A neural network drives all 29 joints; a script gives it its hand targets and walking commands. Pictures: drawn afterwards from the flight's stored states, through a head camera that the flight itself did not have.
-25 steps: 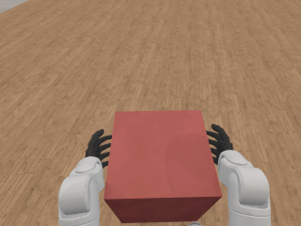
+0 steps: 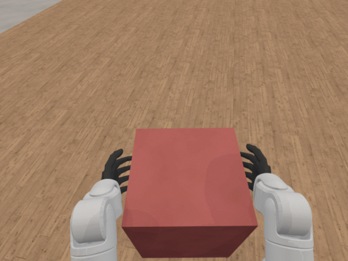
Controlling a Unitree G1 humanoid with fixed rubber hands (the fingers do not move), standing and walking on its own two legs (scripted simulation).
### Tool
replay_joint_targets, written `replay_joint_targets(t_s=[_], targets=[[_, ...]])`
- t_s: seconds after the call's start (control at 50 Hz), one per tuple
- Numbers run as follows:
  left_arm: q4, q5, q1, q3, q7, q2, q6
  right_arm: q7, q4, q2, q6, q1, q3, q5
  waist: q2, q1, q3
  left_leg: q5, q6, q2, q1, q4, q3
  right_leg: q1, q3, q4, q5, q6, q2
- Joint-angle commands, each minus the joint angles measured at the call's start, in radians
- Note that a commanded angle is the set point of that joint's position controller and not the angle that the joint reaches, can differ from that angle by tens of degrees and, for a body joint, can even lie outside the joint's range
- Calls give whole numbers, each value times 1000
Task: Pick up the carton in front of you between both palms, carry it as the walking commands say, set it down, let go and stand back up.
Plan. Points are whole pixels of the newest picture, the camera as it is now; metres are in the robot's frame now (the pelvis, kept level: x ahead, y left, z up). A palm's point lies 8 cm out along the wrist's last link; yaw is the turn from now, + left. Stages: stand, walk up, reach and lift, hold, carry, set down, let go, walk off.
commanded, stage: carry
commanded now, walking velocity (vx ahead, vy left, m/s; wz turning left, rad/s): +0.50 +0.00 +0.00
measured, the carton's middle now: (185, 196) +0.27 +0.00 +0.02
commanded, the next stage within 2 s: none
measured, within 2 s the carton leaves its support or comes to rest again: neither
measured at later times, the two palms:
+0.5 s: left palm (125, 91) +0.60 +0.17 +0.08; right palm (219, 87) +0.60 -0.13 +0.09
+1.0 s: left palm (141, 41) +0.95 +0.15 +0.09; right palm (211, 39) +0.95 -0.15 +0.09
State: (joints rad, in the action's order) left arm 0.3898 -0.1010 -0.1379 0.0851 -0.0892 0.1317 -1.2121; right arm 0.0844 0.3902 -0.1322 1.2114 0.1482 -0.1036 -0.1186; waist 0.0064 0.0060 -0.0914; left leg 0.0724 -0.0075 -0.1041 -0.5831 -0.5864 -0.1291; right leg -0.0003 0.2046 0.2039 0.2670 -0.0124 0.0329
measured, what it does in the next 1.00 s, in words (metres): walks ahead: left foot, then right foot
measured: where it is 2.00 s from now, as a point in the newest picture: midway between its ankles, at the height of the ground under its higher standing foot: (175, 149)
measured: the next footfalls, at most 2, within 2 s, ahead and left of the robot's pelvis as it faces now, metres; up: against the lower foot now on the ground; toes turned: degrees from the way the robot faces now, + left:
left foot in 0.10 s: +0.25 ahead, +0.12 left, +0.00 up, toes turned +10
right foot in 0.60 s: +0.59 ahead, -0.09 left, +0.00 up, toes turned -13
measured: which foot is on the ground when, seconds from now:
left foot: up 0.00-0.08, down 0.10-0.62, up 0.64-1.00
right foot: down 0.00-0.10, up 0.12-0.58, down 0.60-1.00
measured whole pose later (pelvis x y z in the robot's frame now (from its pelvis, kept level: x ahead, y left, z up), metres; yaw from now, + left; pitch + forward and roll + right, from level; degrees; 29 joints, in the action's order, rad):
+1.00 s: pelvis +0.68 +0.01 +0.00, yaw +0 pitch +4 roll +1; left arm 0.40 -0.11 -0.14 0.09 -0.08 0.13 -1.22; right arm 0.09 0.40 -0.13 1.22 0.15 -0.10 -0.12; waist 0.01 0.00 -0.08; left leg 0.06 -0.01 -0.09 -0.57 -0.56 -0.16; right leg 0.04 0.21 0.21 0.31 0.00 0.05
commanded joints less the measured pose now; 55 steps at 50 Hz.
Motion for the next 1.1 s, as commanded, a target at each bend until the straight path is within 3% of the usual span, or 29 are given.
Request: replay_joint_targets(t_s=[0.0,0.04,0.06,0.08,0.1,0.12,0.14,0.16,0.18,0.2,0.22,0.28,0.36,0.48,0.54,0.56,0.58,0.6,0.62,0.64,0.68,0.72,0.78,0.88,0.98,1.02,1.04,1.06,1.08], targets=[[21,376,-403,-668,261,849,-14,-244,17,-869,18,419,722,402,-165,16,-87,-43,15,41,24,84,-60,113,-69,-4,-472,-87,209],[10,372,-408,-669,261,848,-16,-249,8,-867,21,424,718,405,-179,9,-104,-14,33,67,135,130,-96,118,-39,95,-609,-61,209],[8,374,-417,-674,262,849,-16,-252,-5,-870,20,413,712,404,-158,-7,-150,-1,37,109,288,179,-143,78,14,232,-660,-37,179],[7,373,-420,-679,262,847,-16,-255,-20,-869,18,397,703,402,-106,-23,-221,60,43,102,512,162,-129,-45,35,407,-591,-11,149],[7,376,-432,-684,262,847,-16,-258,-32,-863,15,385,695,393,51,-38,-298,210,91,-121,713,229,193,-245,22,669,-335,31,100],[32,379,-450,-703,263,867,-16,-263,-67,-881,0,386,689,389,332,-33,-359,205,229,-342,933,332,609,-576,-34,947,141,62,-39],[25,383,-467,-709,265,880,-8,-266,-59,-917,-10,379,697,405,286,-31,-335,29,243,-336,899,344,605,-670,-162,1077,208,31,-3],[25,393,-488,-717,269,914,5,-267,-44,-953,-21,400,702,412,211,-33,-318,-126,224,-295,849,314,484,-686,-192,1113,192,5,35],[23,400,-491,-724,270,946,20,-268,-31,-981,-32,417,708,418,86,-30,-319,-199,194,-277,796,300,392,-672,-204,1070,126,-7,76],[24,404,-486,-729,269,971,33,-268,-14,-1000,-42,431,719,425,40,-23,-303,-203,163,-258,730,319,320,-640,-206,996,75,-10,102],[27,403,-474,-732,266,985,44,-268,3,-1007,-51,437,726,431,56,-19,-303,-153,140,-238,697,344,263,-610,-199,932,37,-7,110],[26,382,-403,-738,252,992,70,-274,22,-999,-64,392,737,437,105,-21,-279,-121,144,-209,686,394,167,-608,-143,778,-13,12,89],[59,364,-369,-741,237,960,76,-281,52,-945,-65,358,742,439,117,-22,-201,-198,144,-165,715,411,75,-657,-78,557,-116,32,75],[120,379,-389,-727,233,851,23,-261,89,-834,-21,346,711,417,143,-27,-82,-341,112,-131,708,393,-18,-565,8,319,-247,0,25],[100,384,-387,-705,239,814,-8,-253,81,-797,8,360,698,404,156,-8,-130,-576,68,-110,703,201,-90,-344,62,256,-228,-23,-33],[86,384,-388,-695,241,808,-15,-251,78,-788,17,366,698,402,116,7,-184,-556,43,-73,626,31,-130,-157,93,227,-183,-25,-67],[80,383,-389,-685,245,799,-22,-250,74,-775,23,389,696,403,37,31,-253,-315,20,-52,444,-181,-109,63,-70,212,-99,-32,63],[51,371,-411,-668,249,785,-19,-248,96,-789,36,415,709,408,-238,29,-362,7,-29,67,124,-524,-62,319,-572,120,53,-196,366],[26,381,-380,-675,252,821,-19,-252,82,-786,37,431,703,406,-288,23,-328,373,-15,124,-19,-690,56,289,-732,-5,-95,-238,404],[48,395,-412,-679,255,850,-15,-253,57,-831,30,440,713,410,-221,19,-313,366,18,52,-56,-770,126,259,-597,37,-228,-219,388],[65,406,-461,-694,260,913,-2,-257,50,-899,11,467,723,417,-52,11,-275,266,37,-20,-41,-674,142,122,-400,60,-384,-151,334],[81,420,-489,-701,265,939,8,-252,45,-938,-4,467,728,414,-82,5,-275,190,29,-26,21,-548,110,49,-281,13,-284,-102,289],[88,425,-467,-697,273,923,11,-237,50,-944,-17,441,734,399,-134,7,-237,140,3,-15,-10,-387,58,46,-202,-35,-245,-112,263],[64,399,-401,-672,271,864,-5,-225,49,-898,1,404,733,389,-149,11,-155,26,-20,6,-40,-89,-17,93,-98,-40,-361,-111,218],[19,367,-385,-660,267,852,-13,-246,17,-879,18,409,730,402,-172,13,-74,-57,16,38,30,89,-71,127,-51,-3,-497,-80,218],[9,366,-393,-667,267,856,-12,-253,1,-882,18,408,725,405,-180,2,-106,-32,31,72,181,127,-109,115,-10,117,-640,-52,209],[8,368,-402,-675,267,859,-10,-257,-15,-886,14,393,718,404,-147,-15,-157,-1,33,119,348,169,-157,63,38,269,-669,-28,170],[7,368,-411,-682,267,856,-8,-260,-29,-887,10,381,709,401,-81,-34,-221,67,35,79,564,154,-102,-77,40,457,-542,-6,139],[20,374,-431,-697,266,869,-10,-266,-49,-874,2,377,694,388,143,-40,-309,203,139,-207,786,225,327,-339,14,768,-287,48,58]])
